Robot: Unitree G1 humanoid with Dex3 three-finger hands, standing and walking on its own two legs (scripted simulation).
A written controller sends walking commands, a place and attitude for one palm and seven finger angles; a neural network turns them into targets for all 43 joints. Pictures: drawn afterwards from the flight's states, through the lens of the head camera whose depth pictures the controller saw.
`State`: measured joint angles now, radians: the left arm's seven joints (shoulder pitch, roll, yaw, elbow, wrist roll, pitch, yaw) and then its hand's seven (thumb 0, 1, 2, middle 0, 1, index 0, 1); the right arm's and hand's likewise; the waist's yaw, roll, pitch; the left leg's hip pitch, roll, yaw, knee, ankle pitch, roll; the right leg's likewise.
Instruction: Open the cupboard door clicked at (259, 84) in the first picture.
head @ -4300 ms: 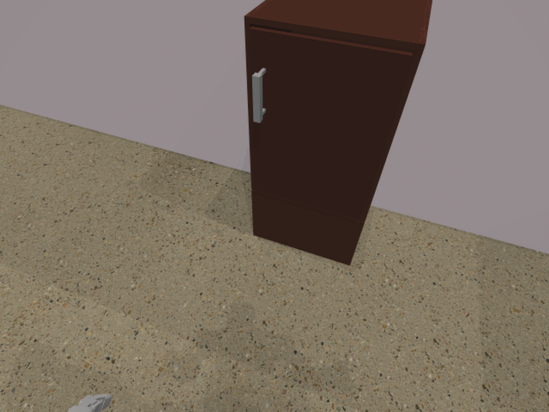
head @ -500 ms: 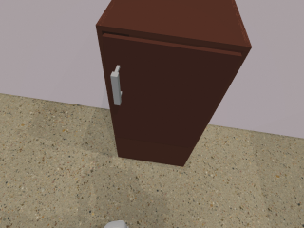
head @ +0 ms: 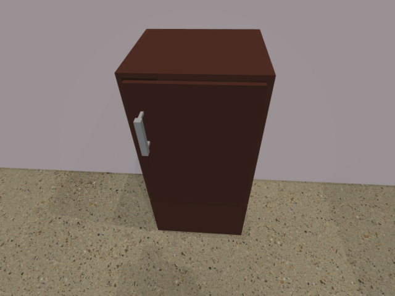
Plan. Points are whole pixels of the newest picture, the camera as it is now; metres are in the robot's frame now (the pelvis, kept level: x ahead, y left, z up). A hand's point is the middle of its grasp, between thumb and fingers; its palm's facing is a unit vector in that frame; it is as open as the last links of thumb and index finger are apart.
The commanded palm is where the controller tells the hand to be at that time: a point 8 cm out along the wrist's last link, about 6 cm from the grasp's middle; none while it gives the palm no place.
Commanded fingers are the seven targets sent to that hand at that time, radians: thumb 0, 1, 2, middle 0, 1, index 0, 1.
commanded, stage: come to a stop and stand still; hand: left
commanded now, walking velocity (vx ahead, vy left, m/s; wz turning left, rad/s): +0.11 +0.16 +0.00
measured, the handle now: (143, 133) +0.61 +0.22 -0.02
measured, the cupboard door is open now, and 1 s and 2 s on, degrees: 0 0 0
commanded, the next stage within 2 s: look again from close up in 1.18 s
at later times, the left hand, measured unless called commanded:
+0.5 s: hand out of the picture -0.02 +0.19 -0.19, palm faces +0.09 -0.99 -0.14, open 7.4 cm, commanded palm none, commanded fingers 0.00 0.90 0.90 -0.20 -0.30 -0.20 -0.30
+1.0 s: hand out of the picture -0.03 +0.20 -0.18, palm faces +0.06 -0.98 -0.17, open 7.4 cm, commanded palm none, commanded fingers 0.00 0.90 0.90 -0.20 -0.30 -0.20 -0.30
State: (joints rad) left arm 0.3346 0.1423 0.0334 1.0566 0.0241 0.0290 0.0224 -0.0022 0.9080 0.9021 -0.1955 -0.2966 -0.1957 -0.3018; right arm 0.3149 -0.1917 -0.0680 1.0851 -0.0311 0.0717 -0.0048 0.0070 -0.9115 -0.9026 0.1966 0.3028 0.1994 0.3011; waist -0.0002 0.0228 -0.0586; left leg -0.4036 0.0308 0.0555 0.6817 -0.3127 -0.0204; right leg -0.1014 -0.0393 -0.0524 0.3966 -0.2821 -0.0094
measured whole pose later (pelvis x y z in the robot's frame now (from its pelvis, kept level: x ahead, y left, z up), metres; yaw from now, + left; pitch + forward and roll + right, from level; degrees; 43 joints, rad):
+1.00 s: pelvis -0.01 +0.03 +0.00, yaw +1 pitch -1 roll +0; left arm 0.28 0.14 0.01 1.16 0.01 0.01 0.03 0.00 0.91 0.90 -0.19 -0.30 -0.19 -0.30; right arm 0.30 -0.12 0.00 1.17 -0.01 -0.01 -0.04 0.01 -0.91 -0.90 0.20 0.30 0.20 0.30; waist 0.00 -0.01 0.04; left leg -0.14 0.01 0.10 0.39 -0.22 0.02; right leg -0.10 -0.08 -0.06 0.39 -0.26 0.05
